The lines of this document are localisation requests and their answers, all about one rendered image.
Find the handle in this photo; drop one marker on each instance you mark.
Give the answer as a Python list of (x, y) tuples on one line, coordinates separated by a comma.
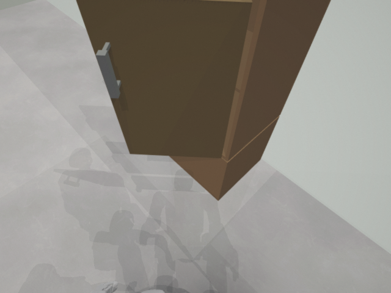
[(105, 64)]

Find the cupboard door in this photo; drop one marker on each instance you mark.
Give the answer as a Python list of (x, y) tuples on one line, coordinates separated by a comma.
[(178, 63)]

